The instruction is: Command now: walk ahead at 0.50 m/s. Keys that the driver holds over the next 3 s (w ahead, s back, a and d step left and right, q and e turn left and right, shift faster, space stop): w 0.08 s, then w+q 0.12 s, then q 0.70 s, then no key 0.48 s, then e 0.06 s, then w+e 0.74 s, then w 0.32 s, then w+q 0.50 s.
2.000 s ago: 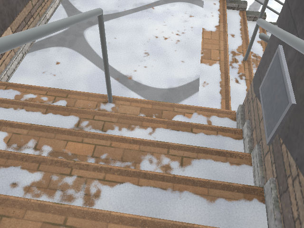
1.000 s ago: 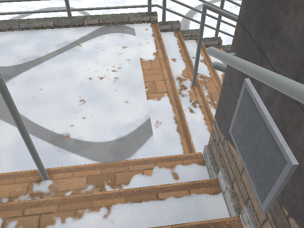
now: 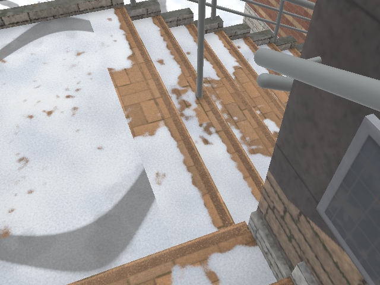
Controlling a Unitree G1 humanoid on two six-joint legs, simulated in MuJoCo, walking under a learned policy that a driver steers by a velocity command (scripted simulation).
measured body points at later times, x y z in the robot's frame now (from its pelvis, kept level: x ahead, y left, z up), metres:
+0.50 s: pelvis +0.28 -0.02 -0.11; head +0.30 +0.00 +0.34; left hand +0.29 +0.23 -0.26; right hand +0.43 -0.25 -0.22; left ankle +0.30 +0.07 -0.79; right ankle +0.23 -0.13 -0.82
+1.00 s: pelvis +0.41 +0.01 -0.22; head +0.43 +0.01 +0.23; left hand +0.45 +0.28 -0.33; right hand +0.46 -0.23 -0.36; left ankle +0.28 +0.06 -0.82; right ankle +0.56 -0.07 -0.95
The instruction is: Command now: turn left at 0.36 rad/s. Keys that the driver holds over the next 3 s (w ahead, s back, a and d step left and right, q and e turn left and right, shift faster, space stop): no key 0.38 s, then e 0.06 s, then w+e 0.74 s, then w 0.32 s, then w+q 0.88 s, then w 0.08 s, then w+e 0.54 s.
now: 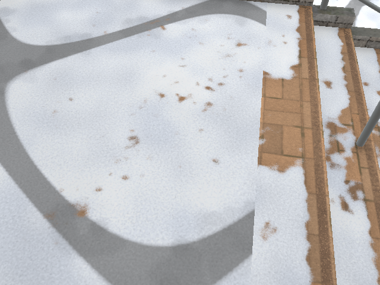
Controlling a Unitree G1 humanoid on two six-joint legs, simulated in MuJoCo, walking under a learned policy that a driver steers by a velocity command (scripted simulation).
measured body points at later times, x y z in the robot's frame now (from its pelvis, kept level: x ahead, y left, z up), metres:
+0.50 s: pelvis +0.01 +0.00 -0.01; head +0.02 +0.02 +0.44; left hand +0.07 +0.25 -0.13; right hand +0.19 -0.17 -0.11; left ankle -0.05 +0.11 -0.60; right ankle +0.09 -0.14 -0.75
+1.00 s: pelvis +0.09 -0.07 -0.04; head +0.10 -0.08 +0.41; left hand +0.08 +0.15 -0.18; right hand +0.20 -0.32 -0.16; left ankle +0.17 +0.07 -0.62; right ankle +0.11 -0.14 -0.75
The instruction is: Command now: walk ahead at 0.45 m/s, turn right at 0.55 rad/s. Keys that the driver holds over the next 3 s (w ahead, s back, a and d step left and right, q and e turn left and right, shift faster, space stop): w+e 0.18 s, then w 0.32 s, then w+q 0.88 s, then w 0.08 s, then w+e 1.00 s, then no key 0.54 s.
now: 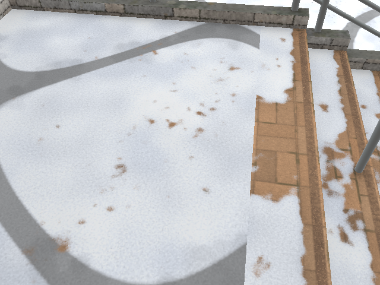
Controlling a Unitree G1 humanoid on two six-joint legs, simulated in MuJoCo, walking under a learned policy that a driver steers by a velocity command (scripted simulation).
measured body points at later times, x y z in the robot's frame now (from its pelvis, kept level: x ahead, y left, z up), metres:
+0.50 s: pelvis +0.22 +0.03 -0.04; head +0.21 +0.01 +0.41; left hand +0.43 +0.19 -0.14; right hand +0.10 -0.17 -0.20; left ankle +0.09 +0.14 -0.71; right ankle +0.36 -0.14 -0.71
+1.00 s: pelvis +0.51 -0.04 -0.13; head +0.54 -0.03 +0.32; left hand +0.51 +0.21 -0.28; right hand +0.71 -0.30 -0.21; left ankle +0.70 +0.11 -0.80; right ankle +0.42 -0.14 -0.86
